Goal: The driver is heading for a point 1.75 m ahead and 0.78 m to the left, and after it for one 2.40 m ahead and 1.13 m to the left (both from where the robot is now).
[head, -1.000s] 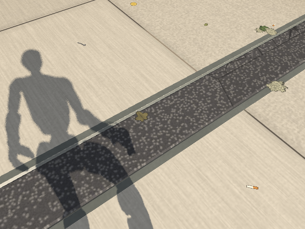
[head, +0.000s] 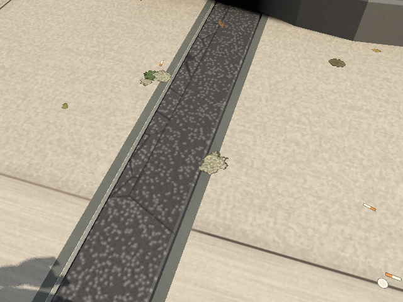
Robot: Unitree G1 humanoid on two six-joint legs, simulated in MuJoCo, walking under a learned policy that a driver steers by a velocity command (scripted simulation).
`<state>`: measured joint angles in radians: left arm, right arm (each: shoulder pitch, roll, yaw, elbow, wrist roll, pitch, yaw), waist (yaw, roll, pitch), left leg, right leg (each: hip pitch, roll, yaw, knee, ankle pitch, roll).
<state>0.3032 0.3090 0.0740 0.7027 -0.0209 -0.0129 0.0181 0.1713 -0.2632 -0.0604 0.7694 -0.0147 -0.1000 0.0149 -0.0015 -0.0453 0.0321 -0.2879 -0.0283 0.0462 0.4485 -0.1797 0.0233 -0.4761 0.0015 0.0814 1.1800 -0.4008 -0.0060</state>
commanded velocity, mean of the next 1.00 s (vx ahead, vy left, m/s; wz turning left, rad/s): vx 0.09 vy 0.00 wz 0.36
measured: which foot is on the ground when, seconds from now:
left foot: down 0.00-0.26, up 0.28-0.60, down 0.62-1.00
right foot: up 0.00-0.22, down 0.24-0.62, up 0.64-1.00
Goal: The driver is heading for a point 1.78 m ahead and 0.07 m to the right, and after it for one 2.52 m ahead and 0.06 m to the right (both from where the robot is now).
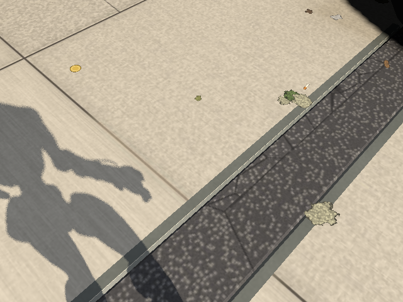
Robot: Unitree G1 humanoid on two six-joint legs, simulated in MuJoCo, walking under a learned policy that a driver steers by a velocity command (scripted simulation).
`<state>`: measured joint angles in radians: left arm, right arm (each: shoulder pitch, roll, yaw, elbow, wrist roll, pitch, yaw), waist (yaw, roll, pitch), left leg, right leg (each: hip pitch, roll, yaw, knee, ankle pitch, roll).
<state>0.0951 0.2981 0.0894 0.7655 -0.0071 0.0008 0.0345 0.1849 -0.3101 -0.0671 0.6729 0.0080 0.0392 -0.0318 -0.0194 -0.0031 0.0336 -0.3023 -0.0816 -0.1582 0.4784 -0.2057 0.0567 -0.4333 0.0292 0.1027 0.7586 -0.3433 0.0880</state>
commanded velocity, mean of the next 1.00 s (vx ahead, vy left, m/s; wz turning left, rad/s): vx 0.00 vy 0.00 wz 0.27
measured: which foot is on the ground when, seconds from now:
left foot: down 0.00-0.12, up 0.14-0.48, down 0.50-1.00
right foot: up 0.00-0.10, down 0.12-1.00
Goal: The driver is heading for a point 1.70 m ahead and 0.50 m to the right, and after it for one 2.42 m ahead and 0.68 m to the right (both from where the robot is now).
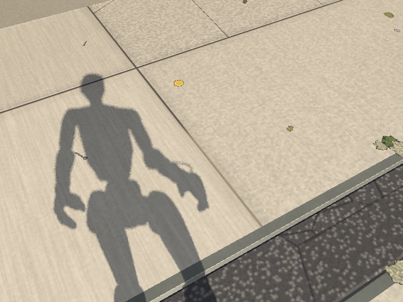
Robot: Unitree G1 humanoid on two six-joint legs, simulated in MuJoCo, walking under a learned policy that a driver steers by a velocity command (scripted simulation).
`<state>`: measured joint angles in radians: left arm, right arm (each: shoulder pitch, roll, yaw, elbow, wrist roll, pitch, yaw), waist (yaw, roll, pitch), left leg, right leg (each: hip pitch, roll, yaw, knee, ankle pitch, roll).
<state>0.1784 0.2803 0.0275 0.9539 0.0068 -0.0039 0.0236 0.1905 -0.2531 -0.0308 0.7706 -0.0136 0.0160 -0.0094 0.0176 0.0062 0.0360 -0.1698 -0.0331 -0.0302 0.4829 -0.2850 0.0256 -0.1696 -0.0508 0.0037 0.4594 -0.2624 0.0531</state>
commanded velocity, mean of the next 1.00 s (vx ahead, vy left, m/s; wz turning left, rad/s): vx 0.31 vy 0.00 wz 0.01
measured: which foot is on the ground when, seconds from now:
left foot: down 0.00-0.40, up 0.42-0.84, down 0.86-1.00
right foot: down 0.00-0.88, up 0.90-1.00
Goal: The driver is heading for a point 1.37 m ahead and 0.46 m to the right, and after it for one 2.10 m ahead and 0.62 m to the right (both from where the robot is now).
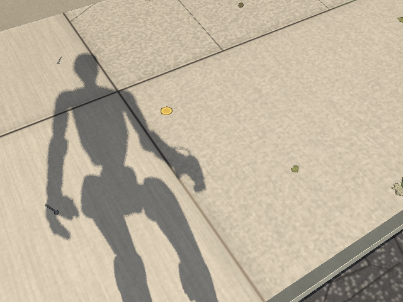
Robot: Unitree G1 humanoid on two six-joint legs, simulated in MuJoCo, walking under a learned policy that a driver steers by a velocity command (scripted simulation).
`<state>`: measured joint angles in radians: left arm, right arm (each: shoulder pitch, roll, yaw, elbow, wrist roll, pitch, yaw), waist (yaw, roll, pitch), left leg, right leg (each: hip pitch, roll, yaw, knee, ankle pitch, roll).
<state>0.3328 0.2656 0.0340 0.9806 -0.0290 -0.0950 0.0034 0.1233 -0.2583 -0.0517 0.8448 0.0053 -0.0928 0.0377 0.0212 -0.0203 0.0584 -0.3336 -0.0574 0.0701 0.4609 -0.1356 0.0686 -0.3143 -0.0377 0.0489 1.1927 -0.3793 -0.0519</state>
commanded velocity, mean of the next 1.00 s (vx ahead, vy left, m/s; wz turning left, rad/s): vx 0.50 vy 0.00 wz -0.05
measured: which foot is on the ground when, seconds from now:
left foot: down 0.00-0.40, up 0.42-0.92, down 0.94-1.00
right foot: up 0.00-0.38, down 0.40-0.96, up 0.98-1.00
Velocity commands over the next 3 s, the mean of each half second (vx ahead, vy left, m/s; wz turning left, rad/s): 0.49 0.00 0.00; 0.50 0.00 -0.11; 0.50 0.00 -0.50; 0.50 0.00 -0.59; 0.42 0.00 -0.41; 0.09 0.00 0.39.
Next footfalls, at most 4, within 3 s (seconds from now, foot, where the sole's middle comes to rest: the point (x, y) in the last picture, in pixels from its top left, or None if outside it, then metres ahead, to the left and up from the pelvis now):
0.40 right None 0.40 -0.16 -0.77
0.94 left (195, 230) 0.71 0.07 -0.77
1.48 right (274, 180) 0.94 -0.23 -0.77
1.98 left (259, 115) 1.29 -0.20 -0.77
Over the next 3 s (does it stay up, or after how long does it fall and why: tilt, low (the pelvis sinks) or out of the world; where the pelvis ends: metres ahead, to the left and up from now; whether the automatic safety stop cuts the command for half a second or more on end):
stays up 1.33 -0.41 0.00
